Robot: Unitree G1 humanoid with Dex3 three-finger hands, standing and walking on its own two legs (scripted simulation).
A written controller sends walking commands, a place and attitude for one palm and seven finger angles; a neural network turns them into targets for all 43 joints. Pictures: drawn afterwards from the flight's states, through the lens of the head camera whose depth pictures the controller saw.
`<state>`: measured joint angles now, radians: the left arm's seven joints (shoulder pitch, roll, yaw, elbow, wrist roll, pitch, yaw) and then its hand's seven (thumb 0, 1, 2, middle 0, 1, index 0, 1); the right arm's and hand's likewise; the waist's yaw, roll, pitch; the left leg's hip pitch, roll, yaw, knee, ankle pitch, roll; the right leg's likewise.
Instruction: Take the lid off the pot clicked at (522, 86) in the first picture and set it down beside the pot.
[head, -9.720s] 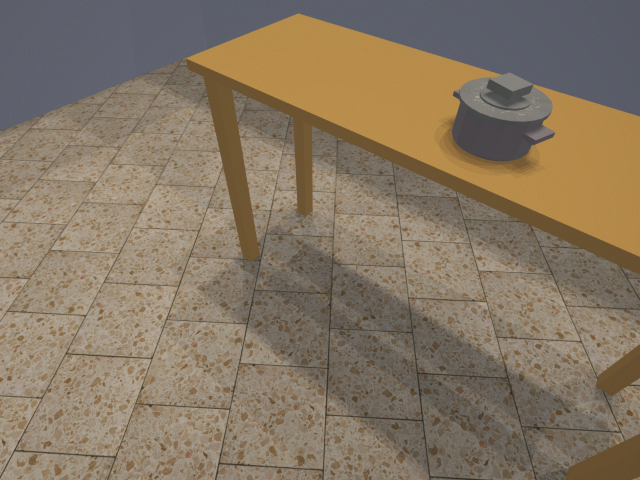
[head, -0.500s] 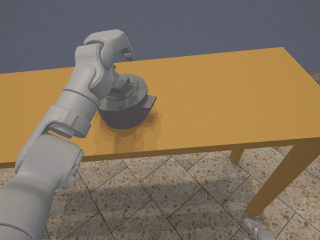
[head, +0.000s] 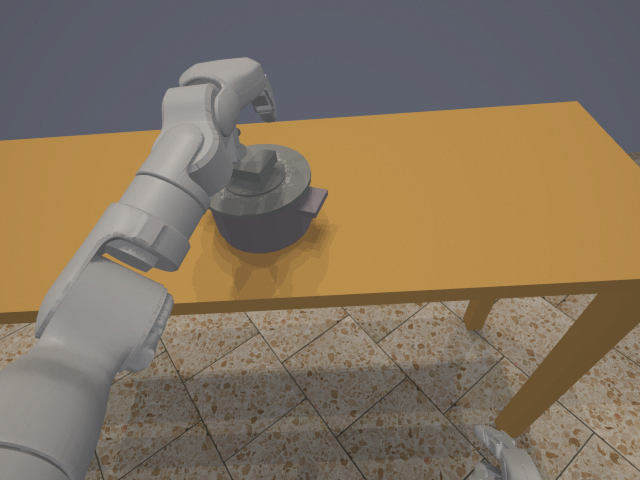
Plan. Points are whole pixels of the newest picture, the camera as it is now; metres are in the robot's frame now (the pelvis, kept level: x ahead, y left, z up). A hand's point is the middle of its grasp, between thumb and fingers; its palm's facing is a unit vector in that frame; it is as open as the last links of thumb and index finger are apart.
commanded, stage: lower the open fingers around the knob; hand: left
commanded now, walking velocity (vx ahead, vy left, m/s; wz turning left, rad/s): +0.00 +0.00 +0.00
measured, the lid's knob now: (251, 163) +0.50 +0.11 +0.15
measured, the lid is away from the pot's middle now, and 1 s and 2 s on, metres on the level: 0.00 0.00 0.00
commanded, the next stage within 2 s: close the fingers and squeeze the knob in 1.16 s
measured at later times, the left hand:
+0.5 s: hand (242, 154) +0.46 +0.11 +0.19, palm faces -0.24 -0.09 -0.97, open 10.0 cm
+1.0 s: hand (243, 163) +0.47 +0.11 +0.18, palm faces -0.29 -0.09 -0.95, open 10.0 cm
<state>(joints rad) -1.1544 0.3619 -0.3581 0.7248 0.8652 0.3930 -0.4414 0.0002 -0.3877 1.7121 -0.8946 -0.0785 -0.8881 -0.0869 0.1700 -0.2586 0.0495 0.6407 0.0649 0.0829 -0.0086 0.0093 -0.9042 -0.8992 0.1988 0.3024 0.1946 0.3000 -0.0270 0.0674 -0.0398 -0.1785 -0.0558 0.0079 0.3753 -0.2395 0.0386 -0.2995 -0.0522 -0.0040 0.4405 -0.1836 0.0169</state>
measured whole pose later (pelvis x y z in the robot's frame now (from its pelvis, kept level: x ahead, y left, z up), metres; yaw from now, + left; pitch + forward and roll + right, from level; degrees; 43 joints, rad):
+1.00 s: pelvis +0.01 +0.00 +0.00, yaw +0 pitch +4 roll +1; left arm -1.07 0.34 -0.34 0.78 0.86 0.39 -0.43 0.00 -0.38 1.71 -0.90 -0.09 -0.88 -0.08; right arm 0.22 -0.27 0.03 0.65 0.06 0.11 -0.01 0.01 -0.90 -0.90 0.20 0.30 0.19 0.30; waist -0.05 0.07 -0.05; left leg -0.19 -0.05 0.01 0.38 -0.26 0.04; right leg -0.30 -0.04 0.00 0.43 -0.19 0.02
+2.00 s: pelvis +0.01 +0.00 +0.00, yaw +0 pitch +4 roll +1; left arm -1.06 0.33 -0.35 0.77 0.85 0.40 -0.42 0.01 0.02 1.05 -0.59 -0.80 -0.61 -0.81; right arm 0.20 -0.27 0.03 0.65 0.06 0.11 -0.01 0.01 -0.90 -0.90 0.20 0.30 0.19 0.30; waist -0.05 0.07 -0.05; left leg -0.18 -0.04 0.01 0.38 -0.26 0.04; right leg -0.30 -0.04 -0.01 0.43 -0.19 0.02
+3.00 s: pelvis +0.01 +0.00 +0.00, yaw +0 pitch +2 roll +1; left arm -1.03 0.35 -0.35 0.68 0.83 0.41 -0.44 0.00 0.09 1.02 -0.57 -0.77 -0.58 -0.78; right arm 0.18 -0.27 0.03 0.66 0.06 0.08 -0.01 0.01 -0.90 -0.90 0.20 0.30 0.19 0.30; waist -0.04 0.08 -0.04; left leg -0.15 -0.04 0.00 0.37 -0.25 0.04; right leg -0.27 -0.04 -0.01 0.41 -0.19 0.01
